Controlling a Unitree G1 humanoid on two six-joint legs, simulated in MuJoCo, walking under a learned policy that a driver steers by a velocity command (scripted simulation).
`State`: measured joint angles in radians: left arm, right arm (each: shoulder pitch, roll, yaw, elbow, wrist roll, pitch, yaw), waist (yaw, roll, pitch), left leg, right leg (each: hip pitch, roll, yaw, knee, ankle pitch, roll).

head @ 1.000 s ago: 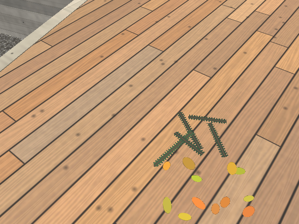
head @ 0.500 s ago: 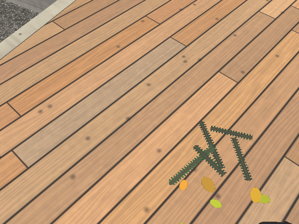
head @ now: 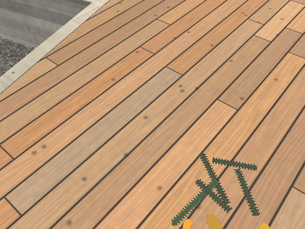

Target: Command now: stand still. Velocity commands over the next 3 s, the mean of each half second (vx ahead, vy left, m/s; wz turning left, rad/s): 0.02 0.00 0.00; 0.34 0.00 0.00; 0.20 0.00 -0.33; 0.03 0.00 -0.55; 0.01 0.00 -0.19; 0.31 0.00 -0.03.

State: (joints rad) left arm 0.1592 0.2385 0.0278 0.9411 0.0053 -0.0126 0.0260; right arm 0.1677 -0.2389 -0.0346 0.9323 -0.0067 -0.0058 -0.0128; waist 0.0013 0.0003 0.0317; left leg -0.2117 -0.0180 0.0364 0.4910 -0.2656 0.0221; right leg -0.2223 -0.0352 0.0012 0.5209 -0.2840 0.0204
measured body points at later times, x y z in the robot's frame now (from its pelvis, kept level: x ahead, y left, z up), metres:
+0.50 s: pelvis +0.01 +0.00 +0.00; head +0.02 +0.00 +0.45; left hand +0.08 +0.27 -0.14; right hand +0.08 -0.26 -0.14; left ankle +0.00 +0.11 -0.74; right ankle +0.00 -0.13 -0.74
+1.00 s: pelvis +0.15 -0.05 +0.01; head +0.16 -0.07 +0.46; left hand +0.07 +0.19 -0.13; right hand +0.32 -0.31 -0.12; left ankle +0.28 +0.12 -0.67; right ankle +0.05 -0.14 -0.74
